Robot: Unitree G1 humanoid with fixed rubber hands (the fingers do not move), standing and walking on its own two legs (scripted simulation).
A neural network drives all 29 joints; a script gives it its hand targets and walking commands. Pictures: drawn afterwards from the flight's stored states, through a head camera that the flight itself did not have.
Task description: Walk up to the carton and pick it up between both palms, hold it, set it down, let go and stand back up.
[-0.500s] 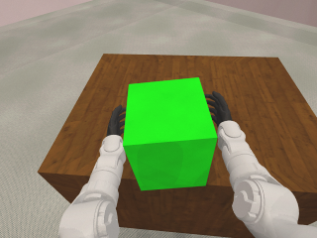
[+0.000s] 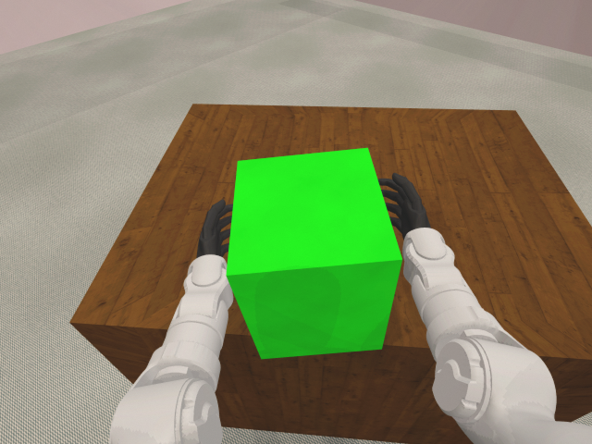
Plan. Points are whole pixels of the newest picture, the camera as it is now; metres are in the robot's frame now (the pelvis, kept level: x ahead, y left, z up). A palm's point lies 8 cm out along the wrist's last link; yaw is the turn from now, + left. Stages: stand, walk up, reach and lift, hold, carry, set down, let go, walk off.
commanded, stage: reach and lift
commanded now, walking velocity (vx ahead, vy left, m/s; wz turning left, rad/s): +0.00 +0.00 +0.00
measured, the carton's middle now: (312, 258) +0.40 +0.01 +0.02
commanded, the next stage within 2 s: none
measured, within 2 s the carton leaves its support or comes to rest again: neither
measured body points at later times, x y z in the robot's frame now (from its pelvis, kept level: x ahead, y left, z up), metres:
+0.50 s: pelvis -0.01 +0.00 +0.00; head -0.02 +0.00 +0.45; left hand +0.37 +0.16 +0.07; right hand +0.41 -0.13 +0.10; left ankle -0.02 +0.12 -0.74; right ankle +0.03 -0.12 -0.74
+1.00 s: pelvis -0.03 +0.00 +0.00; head -0.07 -0.01 +0.45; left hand +0.37 +0.15 +0.12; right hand +0.39 -0.14 +0.13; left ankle -0.02 +0.12 -0.74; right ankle +0.03 -0.12 -0.74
